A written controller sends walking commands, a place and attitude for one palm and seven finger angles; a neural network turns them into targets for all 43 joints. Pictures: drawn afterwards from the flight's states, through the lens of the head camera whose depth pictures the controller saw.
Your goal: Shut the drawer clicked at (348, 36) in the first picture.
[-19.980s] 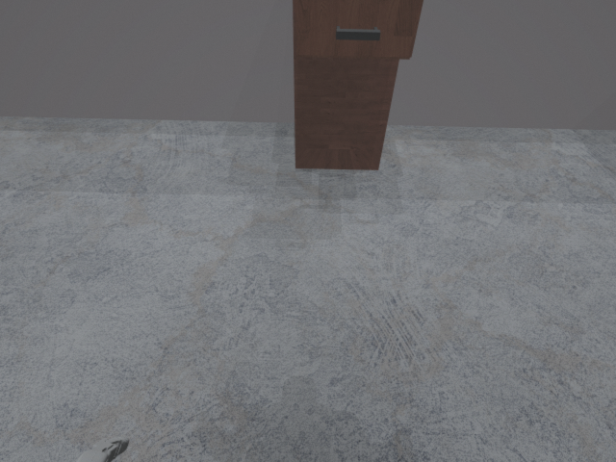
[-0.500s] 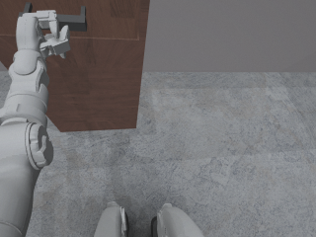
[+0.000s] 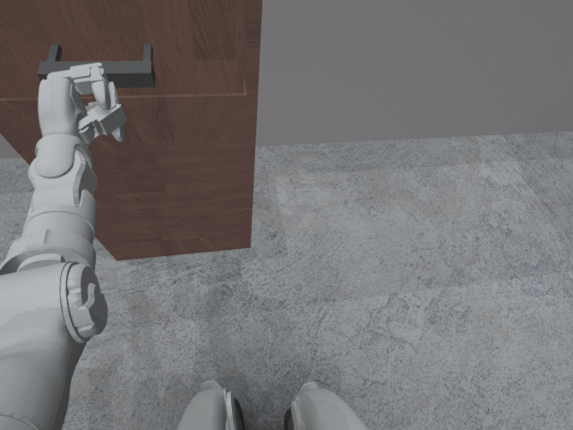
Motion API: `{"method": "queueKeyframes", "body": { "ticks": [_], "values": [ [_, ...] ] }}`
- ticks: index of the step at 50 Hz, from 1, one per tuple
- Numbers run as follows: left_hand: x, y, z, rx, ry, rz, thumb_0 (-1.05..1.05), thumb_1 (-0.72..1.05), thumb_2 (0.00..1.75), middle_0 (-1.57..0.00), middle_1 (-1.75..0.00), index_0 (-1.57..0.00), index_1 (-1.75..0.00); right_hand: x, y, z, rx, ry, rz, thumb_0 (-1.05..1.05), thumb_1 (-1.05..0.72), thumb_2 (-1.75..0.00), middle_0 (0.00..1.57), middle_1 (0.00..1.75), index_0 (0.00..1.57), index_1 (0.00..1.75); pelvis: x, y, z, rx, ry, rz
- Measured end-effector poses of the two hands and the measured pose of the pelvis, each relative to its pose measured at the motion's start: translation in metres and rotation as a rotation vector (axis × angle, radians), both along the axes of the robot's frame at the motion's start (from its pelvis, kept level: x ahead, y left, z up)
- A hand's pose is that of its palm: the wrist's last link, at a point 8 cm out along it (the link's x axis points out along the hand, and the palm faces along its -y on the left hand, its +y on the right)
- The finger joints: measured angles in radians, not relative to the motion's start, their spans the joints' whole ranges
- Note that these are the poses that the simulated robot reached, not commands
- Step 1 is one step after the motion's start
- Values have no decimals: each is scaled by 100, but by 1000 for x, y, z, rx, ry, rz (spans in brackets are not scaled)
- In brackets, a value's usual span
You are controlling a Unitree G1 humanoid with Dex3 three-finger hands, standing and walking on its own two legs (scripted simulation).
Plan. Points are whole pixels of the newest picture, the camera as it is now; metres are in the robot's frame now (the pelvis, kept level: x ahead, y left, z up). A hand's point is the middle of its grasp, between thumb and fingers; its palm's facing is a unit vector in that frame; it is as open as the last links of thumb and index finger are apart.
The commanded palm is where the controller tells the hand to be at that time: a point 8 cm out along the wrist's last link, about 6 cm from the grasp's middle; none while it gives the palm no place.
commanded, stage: pull the fist back off the drawer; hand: left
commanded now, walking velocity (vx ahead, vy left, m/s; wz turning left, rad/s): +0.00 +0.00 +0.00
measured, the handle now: (101, 63) +0.61 +0.19 +0.10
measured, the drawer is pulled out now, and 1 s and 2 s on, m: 0.00 0.00 0.00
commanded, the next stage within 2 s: draw the hand back to the body in 0.14 s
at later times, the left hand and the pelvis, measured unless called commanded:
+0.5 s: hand (86, 146) +0.45 +0.18 +0.12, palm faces +0.06 -1.00 -0.04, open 3.3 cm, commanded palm +0.40 +0.23 +0.13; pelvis +0.04 -0.01 +0.03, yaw +1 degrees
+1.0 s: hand (16, 255) +0.30 +0.20 +0.17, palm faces +0.26 -0.94 -0.24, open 3.3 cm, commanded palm +0.25 +0.25 +0.19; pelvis +0.02 -0.02 +0.06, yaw +3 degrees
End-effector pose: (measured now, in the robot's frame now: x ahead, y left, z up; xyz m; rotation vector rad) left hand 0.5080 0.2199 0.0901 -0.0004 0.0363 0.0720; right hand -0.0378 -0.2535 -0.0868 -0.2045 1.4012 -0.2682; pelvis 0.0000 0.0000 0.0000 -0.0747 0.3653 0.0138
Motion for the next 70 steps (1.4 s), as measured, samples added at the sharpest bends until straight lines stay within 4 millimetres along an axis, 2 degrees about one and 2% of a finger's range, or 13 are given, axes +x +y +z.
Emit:
{"method": "queueKeyframes", "body": {
  "ticks": [8,15,18,26,31,37,42,48,58,70],
  "values": [
    [-16,12,0,21,-25,4,1,87,89,-140,-160,-140,-160,46,-3,0,20,-49,25,0,-91,-90,20,30,20,30,19,-1,7,7,-27,9],
    [-22,6,3,11,-32,-12,1,89,90,-140,-160,-140,-160,92,-10,-1,16,-120,65,0,-91,-90,20,30,20,30,28,-3,10,11,-40,24],
    [-32,5,8,17,-52,-13,2,90,90,-140,-160,-140,-160,110,-11,2,23,-173,63,0,-91,-90,20,30,20,30,32,-3,14,19,-54,14],
    [-94,18,36,41,-71,-6,2,90,90,-140,-160,-140,-160,160,-4,19,74,-354,97,0,-91,-90,20,30,20,30,42,-9,30,40,-145,11],
    [-133,27,47,41,-64,9,2,90,90,-140,-160,-140,-160,192,-2,32,74,-464,159,0,-91,-90,20,30,20,30,37,-14,35,45,-200,37],
    [-172,26,60,45,-74,-17,2,90,90,-140,-160,-140,-160,221,-1,48,65,-590,221,1,-91,-90,20,30,20,30,27,-17,39,52,-253,56],
    [-201,23,75,161,-69,63,2,90,90,-140,-160,-140,-160,233,5,62,65,-653,231,1,-91,-90,20,30,20,30,20,-20,48,62,-305,48],
    [-231,21,87,237,-62,160,2,90,90,-140,-160,-140,-160,238,13,71,84,-669,241,1,-91,-90,20,30,20,30,20,-22,58,72,-356,40],
    [-280,31,119,336,-112,252,2,89,90,-140,-160,-140,-160,240,15,71,106,-663,259,1,-90,-90,20,30,20,30,28,-23,67,79,-412,33],
    [-329,32,145,434,-135,296,1,89,90,-141,-160,-141,-160,257,13,76,110,-704,271,1,-91,-90,20,30,20,30,37,-25,68,83,-425,33]
  ]
}}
